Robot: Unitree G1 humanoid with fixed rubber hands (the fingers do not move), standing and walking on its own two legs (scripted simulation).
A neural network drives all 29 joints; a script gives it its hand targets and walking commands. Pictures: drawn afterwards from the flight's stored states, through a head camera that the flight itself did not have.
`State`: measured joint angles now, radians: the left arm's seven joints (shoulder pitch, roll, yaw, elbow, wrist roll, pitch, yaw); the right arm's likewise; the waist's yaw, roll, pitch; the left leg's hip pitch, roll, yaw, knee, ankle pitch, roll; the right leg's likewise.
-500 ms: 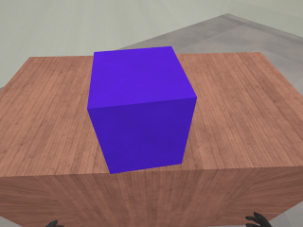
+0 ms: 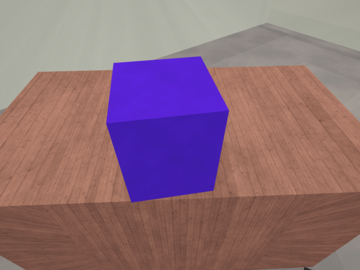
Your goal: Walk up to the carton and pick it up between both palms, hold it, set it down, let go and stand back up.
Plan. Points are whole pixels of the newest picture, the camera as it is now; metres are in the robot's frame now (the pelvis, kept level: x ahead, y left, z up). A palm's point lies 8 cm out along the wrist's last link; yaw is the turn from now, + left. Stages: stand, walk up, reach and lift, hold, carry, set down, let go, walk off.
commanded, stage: stand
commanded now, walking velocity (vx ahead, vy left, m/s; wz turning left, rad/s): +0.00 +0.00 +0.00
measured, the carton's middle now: (165, 129) +0.44 +0.06 +0.09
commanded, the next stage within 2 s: none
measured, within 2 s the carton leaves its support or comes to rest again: neither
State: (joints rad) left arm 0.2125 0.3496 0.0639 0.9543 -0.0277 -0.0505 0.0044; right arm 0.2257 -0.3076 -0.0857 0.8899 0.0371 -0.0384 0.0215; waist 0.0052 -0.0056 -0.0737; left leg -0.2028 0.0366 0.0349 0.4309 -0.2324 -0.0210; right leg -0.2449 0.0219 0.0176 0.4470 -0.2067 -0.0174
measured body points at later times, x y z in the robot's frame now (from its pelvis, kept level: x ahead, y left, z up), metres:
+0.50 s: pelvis -0.01 +0.00 +0.00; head -0.04 +0.00 +0.45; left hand +0.07 +0.31 -0.12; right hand +0.08 -0.29 -0.12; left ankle +0.00 +0.13 -0.74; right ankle +0.02 -0.11 -0.74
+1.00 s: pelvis -0.01 +0.00 +0.00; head -0.03 +0.00 +0.45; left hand +0.06 +0.31 -0.12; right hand +0.07 -0.29 -0.12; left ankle +0.00 +0.13 -0.74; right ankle +0.02 -0.11 -0.74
